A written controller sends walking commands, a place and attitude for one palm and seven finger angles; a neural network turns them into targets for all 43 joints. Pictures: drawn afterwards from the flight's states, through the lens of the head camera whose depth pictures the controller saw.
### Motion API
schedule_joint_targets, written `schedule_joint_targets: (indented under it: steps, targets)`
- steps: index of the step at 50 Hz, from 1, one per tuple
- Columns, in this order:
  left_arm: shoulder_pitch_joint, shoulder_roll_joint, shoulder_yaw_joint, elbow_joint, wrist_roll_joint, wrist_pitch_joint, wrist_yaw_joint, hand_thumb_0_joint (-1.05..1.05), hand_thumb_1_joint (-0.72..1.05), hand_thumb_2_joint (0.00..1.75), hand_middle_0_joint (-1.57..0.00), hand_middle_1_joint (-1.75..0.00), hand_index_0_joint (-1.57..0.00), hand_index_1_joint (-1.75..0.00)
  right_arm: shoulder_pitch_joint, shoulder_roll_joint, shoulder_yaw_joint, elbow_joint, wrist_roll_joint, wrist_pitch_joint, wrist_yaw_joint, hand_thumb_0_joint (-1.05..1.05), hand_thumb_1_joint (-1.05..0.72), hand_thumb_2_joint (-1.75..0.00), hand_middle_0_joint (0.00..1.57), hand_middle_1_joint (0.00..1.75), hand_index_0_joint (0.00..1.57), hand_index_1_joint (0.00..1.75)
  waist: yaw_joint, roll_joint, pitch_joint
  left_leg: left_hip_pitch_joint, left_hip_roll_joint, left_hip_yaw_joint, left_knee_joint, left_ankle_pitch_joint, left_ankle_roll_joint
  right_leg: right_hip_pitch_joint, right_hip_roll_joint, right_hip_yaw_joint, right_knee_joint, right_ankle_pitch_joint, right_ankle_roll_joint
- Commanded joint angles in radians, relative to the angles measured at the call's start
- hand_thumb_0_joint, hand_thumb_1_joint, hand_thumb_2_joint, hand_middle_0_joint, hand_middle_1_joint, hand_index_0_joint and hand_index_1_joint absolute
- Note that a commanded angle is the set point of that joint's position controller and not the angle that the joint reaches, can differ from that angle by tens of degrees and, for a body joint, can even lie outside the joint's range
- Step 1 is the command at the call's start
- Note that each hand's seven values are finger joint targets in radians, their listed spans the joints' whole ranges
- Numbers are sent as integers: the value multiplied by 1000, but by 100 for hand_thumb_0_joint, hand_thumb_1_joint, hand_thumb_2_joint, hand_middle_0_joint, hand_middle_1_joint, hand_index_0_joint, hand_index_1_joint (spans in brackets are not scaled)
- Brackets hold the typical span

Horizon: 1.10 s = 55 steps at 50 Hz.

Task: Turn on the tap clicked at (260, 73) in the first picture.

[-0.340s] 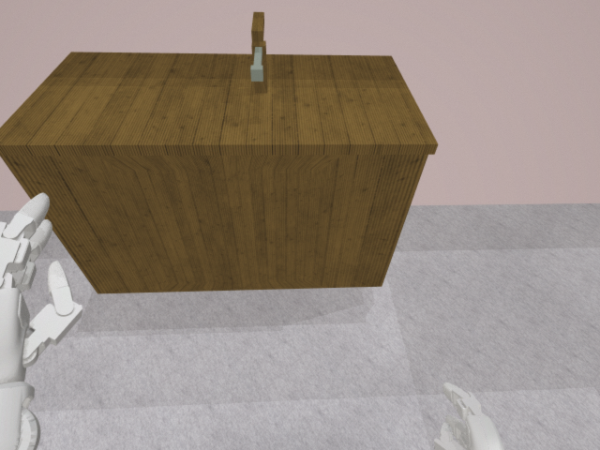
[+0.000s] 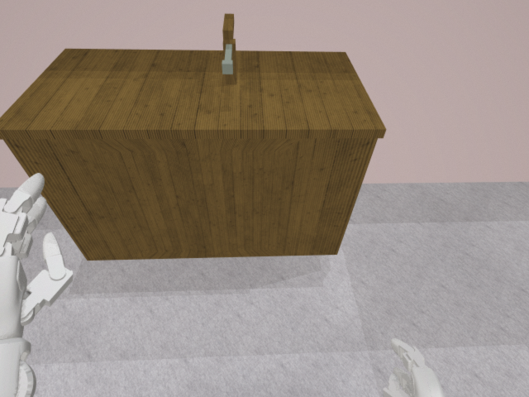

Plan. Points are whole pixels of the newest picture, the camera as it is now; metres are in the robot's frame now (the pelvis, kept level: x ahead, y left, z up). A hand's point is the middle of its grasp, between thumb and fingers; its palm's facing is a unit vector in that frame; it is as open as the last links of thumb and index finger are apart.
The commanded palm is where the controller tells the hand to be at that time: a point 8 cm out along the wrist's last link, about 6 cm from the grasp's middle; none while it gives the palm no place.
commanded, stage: look at it before walking up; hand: left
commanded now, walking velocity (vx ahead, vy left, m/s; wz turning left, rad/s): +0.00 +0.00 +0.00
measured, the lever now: (227, 67) +0.88 +0.16 +0.09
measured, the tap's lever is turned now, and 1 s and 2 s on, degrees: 0 0 0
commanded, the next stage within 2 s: turn to face it in 0.06 s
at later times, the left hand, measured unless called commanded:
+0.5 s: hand (88, 268) +0.22 +0.22 +0.16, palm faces +0.37 -0.86 -0.35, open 7.4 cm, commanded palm +0.17 +0.26 +0.18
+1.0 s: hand (108, 271) +0.22 +0.20 +0.15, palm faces +0.29 -0.88 -0.38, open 7.4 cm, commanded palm +0.17 +0.25 +0.18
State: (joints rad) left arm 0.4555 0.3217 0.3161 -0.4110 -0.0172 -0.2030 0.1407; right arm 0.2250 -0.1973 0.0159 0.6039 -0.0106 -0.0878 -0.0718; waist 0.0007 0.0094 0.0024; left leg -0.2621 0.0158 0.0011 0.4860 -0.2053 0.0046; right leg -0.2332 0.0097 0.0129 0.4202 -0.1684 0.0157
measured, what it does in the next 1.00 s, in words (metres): stands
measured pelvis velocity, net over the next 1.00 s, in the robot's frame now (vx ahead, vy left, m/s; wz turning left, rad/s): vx -0.03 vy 0.00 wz -0.14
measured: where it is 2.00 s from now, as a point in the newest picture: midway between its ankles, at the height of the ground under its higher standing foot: outside the picture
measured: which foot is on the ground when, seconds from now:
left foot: down 0.00-1.00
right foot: down 0.00-1.00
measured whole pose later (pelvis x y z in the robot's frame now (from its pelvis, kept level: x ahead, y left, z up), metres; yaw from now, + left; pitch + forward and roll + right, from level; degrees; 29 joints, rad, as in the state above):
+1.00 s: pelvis -0.03 +0.00 -0.02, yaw -8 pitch -1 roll +1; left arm 0.46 0.31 0.35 -0.46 -0.03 -0.22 0.14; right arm 0.21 -0.20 -0.01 0.61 -0.01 -0.07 -0.06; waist 0.00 0.01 0.02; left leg -0.37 0.04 0.10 0.67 -0.32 -0.01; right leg -0.42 0.07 0.14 0.65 -0.22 0.01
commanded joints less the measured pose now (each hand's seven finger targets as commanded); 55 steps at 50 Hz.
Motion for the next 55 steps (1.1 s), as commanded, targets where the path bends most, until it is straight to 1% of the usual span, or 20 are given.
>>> schedule_joint_targets:
  steps: [1,6,8,17,21,24,26,28,30,35,39,41,42,44,46,48,50,51,53,55]
  targets:
    - [-83,165,97,-218,1,-68,21,0,90,90,-20,-30,-20,-30,-96,-117,-40,-153,7,-58,-14,0,-90,-90,20,30,20,30,1,50,-77,-60,40,-38,-137,-47,2,85,-24,29,-61,-12,-11]
    - [-67,167,104,-198,-1,-66,22,0,90,90,-20,-30,-20,-30,-93,-116,-39,-149,5,-57,-14,0,-90,-90,20,30,20,30,2,25,-81,-66,36,-38,-126,-47,3,90,-31,34,-70,-14,-12]
    - [-93,176,105,-226,-1,-68,22,0,90,90,-20,-30,-20,-30,-100,-119,-41,-150,6,-61,-14,0,-90,-90,20,30,20,30,1,41,-82,-62,35,-40,-131,-47,-1,86,-26,29,-68,-22,-11]
    - [-110,161,108,-225,-2,-66,25,0,90,90,-20,-30,-20,-30,-98,-122,-52,-164,11,-61,-8,0,-90,-90,20,30,20,30,13,66,-94,-64,107,-31,-116,-77,5,23,-6,69,36,13,-13]
    - [-105,160,109,-237,-5,-63,22,0,90,90,-20,-30,-20,-30,-99,-120,-56,-174,13,-56,-4,0,-90,-90,20,30,20,30,11,24,-97,-51,101,-3,-51,-99,2,-40,-27,123,42,11,-26]
    - [-99,168,118,-244,-7,-63,23,0,90,90,-20,-30,-20,-30,-103,-113,-57,-181,12,-49,-2,0,-90,-90,20,30,20,30,9,2,-78,-51,86,11,-11,-165,1,-104,-48,174,12,-61,-41]
    - [-76,176,132,-234,-10,-65,24,0,90,90,-20,-30,-20,-30,-96,-112,-59,-178,10,-44,-1,0,-90,-90,20,30,20,30,6,-36,-83,-32,74,20,29,-180,0,-144,-67,216,-13,-97,-52]
    - [-74,189,147,-243,-12,-65,26,0,90,90,-20,-30,-20,-30,-99,-113,-62,-178,8,-37,-1,0,-90,-90,20,30,20,30,3,-41,-87,-16,64,25,51,-180,-2,-173,-78,242,-32,-127,-61]
    - [-65,191,152,-255,-11,-70,26,0,90,90,-20,-30,-20,-30,-97,-110,-59,-178,9,-35,-1,0,-90,-90,20,30,20,30,2,-23,-90,-1,77,11,26,-170,3,-181,-67,230,-10,-126,-59]
    - [-39,181,159,-273,-19,-74,25,0,90,90,-20,-30,-20,-30,-107,-120,-61,-190,19,-43,-11,0,-90,-90,20,30,20,30,13,94,-118,-35,166,-37,-64,-101,27,-109,4,118,153,-8,-19]
    - [-46,175,152,-287,-22,-76,23,0,90,90,-20,-30,-20,-30,-101,-119,-60,-187,23,-58,-12,0,-90,-90,20,30,20,30,15,113,-118,-80,194,-18,-45,-76,37,-80,2,100,226,7,-13]
    - [-44,170,146,-268,-21,-73,21,0,90,90,-20,-30,-20,-30,-92,-120,-61,-181,23,-60,-10,0,-90,-90,20,30,20,30,14,72,-95,-100,172,9,-1,-130,30,-99,-11,134,197,11,-23]
    - [-50,176,150,-261,-22,-74,21,0,90,90,-20,-30,-20,-30,-89,-117,-63,-178,22,-60,-9,0,-90,-90,20,30,20,30,11,24,-86,-87,143,31,41,-176,20,-137,-29,174,152,20,-34]
    - [-67,195,156,-259,-17,-78,21,0,90,90,-20,-30,-20,-30,-75,-111,-67,-164,12,-57,-6,0,-90,-90,20,30,20,30,-3,-101,-84,-46,65,58,147,-248,-4,-216,-100,313,24,-44,-71]
    - [-66,198,160,-239,-15,-76,24,0,90,90,-20,-30,-20,-30,-75,-97,-62,-146,6,-48,2,0,-90,-90,20,30,20,30,-10,-149,-77,5,33,52,216,-235,-9,-281,-151,413,-72,-155,-105]
    - [-72,207,174,-245,-13,-77,27,0,90,90,-20,-30,-20,-30,-84,-99,-60,-144,3,-39,5,0,-90,-90,20,30,20,30,-10,-134,-98,37,33,43,159,-196,-7,-253,-140,391,-66,-140,-106]
    - [-63,203,174,-241,-13,-82,25,0,90,90,-20,-30,-20,-30,-92,-100,-57,-147,5,-35,0,0,-90,-90,20,30,20,30,-3,-97,-108,65,66,15,48,-157,11,-232,-85,311,-2,-102,-74]
    - [-60,195,170,-242,-14,-83,23,0,90,90,-20,-30,-20,-30,-100,-106,-59,-153,8,-32,-2,0,-90,-90,20,30,20,30,3,-47,-108,69,97,-10,5,-161,22,-237,-50,268,32,-122,-54]
    - [-69,178,157,-245,-14,-84,16,0,90,90,-20,-30,-20,-30,-123,-118,-61,-177,18,-33,-9,0,-90,-90,20,30,20,30,11,88,-77,3,173,-69,-106,-299,43,-227,12,188,115,-187,-25]
    - [-73,162,147,-243,-11,-82,17,0,90,90,-20,-30,-20,-30,-116,-121,-54,-185,24,-41,-13,0,-90,-90,20,30,20,30,11,199,-47,-156,297,-169,-234,-426,99,-131,43,72,358,-175,3]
